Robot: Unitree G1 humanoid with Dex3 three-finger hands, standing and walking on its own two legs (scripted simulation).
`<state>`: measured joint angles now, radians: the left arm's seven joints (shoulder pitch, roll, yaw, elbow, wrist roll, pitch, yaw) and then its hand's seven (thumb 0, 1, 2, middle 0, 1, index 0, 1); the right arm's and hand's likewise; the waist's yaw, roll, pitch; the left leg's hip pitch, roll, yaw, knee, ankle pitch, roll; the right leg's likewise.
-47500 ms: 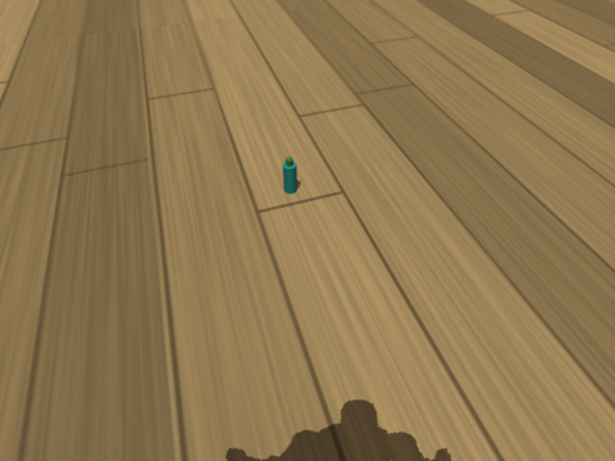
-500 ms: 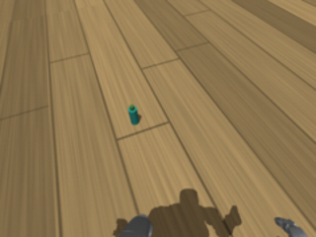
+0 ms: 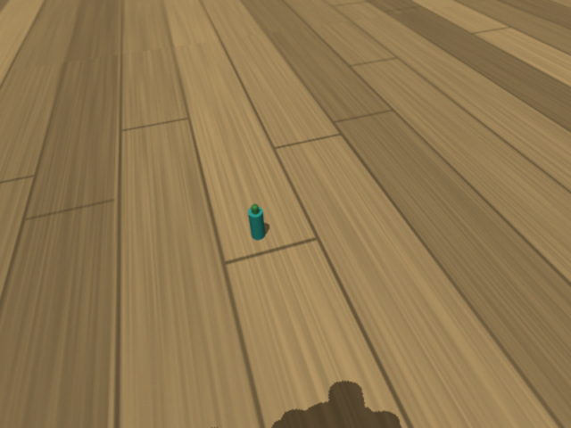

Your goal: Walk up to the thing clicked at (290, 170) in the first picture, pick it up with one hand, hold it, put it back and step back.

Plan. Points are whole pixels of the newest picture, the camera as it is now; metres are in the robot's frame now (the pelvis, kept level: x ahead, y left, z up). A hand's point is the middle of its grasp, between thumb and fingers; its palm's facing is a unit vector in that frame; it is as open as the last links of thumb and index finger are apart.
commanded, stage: step back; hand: left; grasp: from the side
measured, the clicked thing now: (256, 220) +1.06 +0.21 -0.67
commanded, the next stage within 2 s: stand in 0.56 s
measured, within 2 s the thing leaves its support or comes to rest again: neither
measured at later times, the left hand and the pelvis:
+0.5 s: hand out of the picture +0.14 +0.29 -0.14, palm faces +0.04 -0.93 -0.36, open 7.3 cm; pelvis +0.04 +0.02 +0.00, yaw +1 degrees
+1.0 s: hand out of the picture +0.10 +0.26 -0.14, palm faces +0.00 -0.94 -0.33, open 7.3 cm; pelvis +0.03 +0.01 +0.02, yaw +1 degrees
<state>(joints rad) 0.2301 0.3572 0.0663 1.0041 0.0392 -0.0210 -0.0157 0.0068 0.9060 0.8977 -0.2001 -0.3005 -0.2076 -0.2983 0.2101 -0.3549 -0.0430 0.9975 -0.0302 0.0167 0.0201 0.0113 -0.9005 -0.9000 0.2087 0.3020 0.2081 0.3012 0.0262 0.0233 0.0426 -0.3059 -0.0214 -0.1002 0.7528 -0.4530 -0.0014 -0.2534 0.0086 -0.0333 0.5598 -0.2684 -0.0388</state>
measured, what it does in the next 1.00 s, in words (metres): stands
